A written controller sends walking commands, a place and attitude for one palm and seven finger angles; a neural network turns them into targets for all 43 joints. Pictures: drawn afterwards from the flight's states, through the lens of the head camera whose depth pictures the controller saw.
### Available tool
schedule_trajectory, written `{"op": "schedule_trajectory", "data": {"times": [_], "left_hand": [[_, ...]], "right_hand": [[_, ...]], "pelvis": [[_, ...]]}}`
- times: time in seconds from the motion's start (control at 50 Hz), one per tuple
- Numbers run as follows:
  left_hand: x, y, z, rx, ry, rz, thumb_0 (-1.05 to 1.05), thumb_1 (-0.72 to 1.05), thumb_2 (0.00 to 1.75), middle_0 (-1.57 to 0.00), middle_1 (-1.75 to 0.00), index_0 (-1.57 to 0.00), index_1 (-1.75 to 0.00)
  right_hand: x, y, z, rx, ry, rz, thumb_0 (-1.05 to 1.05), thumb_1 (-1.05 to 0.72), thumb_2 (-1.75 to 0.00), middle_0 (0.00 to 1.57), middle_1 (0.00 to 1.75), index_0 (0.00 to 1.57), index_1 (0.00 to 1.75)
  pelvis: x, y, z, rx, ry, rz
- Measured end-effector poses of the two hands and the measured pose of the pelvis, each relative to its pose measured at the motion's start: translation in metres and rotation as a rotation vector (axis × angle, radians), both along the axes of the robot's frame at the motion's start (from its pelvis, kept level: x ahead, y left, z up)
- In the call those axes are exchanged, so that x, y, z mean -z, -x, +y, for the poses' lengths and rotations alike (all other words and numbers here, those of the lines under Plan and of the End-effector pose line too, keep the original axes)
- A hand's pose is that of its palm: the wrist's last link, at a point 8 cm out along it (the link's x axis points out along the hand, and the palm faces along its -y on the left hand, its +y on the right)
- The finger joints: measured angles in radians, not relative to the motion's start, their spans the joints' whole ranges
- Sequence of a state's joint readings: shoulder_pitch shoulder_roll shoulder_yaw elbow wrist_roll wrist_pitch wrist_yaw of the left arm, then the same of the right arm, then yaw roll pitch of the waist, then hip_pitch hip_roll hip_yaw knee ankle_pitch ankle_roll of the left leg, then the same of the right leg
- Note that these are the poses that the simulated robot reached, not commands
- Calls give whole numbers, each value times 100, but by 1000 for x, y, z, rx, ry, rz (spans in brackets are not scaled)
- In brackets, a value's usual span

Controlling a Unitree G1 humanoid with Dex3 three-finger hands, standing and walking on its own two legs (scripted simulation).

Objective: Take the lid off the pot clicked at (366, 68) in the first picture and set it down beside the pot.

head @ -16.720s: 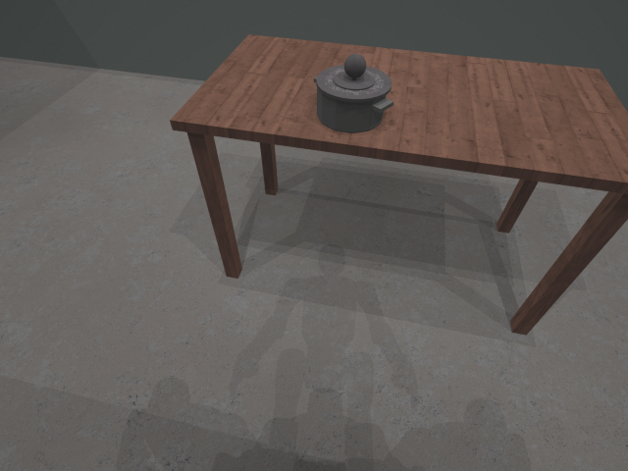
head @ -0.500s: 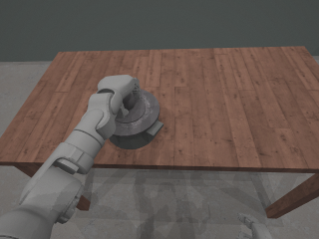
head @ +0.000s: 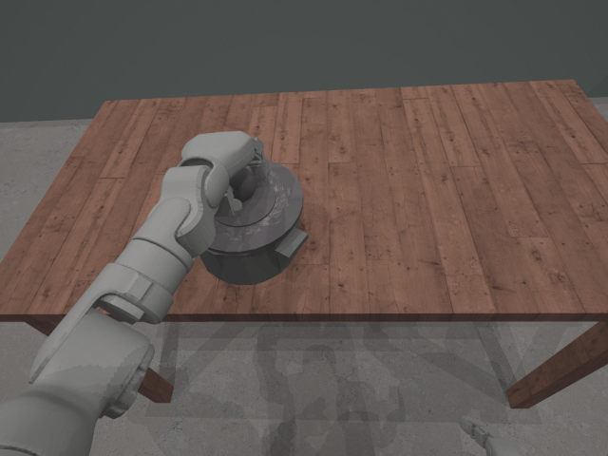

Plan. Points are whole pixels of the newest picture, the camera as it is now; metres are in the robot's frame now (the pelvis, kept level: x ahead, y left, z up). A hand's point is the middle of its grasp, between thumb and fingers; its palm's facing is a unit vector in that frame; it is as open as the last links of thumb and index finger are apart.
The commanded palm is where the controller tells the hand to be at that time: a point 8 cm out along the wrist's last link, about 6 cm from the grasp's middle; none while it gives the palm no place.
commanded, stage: lift the lid straight up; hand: left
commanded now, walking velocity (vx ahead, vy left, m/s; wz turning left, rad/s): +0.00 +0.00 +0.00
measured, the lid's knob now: (237, 184) +0.47 +0.10 +0.09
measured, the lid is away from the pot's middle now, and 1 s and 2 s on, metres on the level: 0.01 0.01 0.03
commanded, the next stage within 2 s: move the lid sideways beside the pot in 1.56 s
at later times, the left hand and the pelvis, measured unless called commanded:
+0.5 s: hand (223, 170) +0.43 +0.10 +0.16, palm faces -0.26 -0.04 -0.97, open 8.2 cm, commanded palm +0.42 +0.11 +0.24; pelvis -0.01 +0.00 +0.00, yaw +1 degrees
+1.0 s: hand (217, 138) +0.45 +0.10 +0.20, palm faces -0.25 -0.05 -0.97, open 8.2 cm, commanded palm +0.43 +0.11 +0.28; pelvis -0.01 +0.00 +0.00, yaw +1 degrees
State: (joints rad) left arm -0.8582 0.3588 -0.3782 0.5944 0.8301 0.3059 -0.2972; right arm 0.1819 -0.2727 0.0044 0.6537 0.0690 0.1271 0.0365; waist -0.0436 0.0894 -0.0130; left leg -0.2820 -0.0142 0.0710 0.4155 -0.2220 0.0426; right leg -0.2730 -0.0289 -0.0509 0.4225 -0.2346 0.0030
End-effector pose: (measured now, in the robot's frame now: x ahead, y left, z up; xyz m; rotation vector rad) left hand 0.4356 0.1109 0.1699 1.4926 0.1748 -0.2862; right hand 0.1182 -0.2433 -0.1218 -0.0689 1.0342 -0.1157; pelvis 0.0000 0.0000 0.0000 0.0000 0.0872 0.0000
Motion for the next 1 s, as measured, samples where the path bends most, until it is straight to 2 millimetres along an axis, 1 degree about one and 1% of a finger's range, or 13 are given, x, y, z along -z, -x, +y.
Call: {"op": "schedule_trajectory", "data": {"times": [0.14,0.24,0.36,0.5,0.58,0.72,0.8,0.86,1.0], "left_hand": [[-15,-3,-2,-16,16,-28,2,14,95,-60,-82,-63,-83],[-27,0,-2,-21,7,-48,2,14,96,-60,-82,-63,-84],[-30,3,3,-51,-7,-16,2,14,96,-60,-82,-62,-84],[-44,10,-5,0,-15,-38,2,14,96,-60,-82,-63,-84],[-51,8,-9,-12,-9,-40,2,14,96,-61,-82,-63,-84],[-65,4,-15,-16,-23,-68,2,14,96,-61,-82,-63,-84],[-70,-2,-10,-51,13,-47,2,14,96,-61,-82,-63,-84],[-74,-3,-9,-52,-20,-50,2,14,96,-61,-81,-63,-84],[-84,-3,-5,-45,-15,-47,2,14,95,-60,-82,-63,-84]], "right_hand": [[-2,-8,2,-11,-9,-20,1,-90,-89,19,30,20,30],[-5,-17,3,-25,-18,-52,1,-90,-89,19,30,20,30],[-11,-28,4,-46,-9,-82,1,-90,-89,19,30,20,30],[-13,-34,7,-71,-10,-111,1,-90,-90,19,30,20,30],[-12,-31,9,-78,-12,-102,1,-90,-89,19,30,20,30],[-8,-19,9,-66,-20,-88,1,-90,-89,19,30,20,30],[-7,-11,6,-52,-10,-73,1,-90,-89,20,30,20,30],[-6,-6,3,-43,-3,-72,1,-90,-89,20,30,20,30],[-7,-2,-3,-39,15,-68,1,-90,-89,19,30,20,30]], "pelvis": [[0,0,0,2,-1,-3],[-1,0,-1,-1,-1,-12],[-1,4,-2,-8,-2,-23],[-1,7,-2,-19,-3,-31],[-1,9,-3,-20,-4,-34],[-2,11,-3,-15,-5,-33],[-2,12,-4,-7,-6,-34],[-2,11,-4,-9,-6,-33],[-2,11,-3,-12,-5,-37]]}}
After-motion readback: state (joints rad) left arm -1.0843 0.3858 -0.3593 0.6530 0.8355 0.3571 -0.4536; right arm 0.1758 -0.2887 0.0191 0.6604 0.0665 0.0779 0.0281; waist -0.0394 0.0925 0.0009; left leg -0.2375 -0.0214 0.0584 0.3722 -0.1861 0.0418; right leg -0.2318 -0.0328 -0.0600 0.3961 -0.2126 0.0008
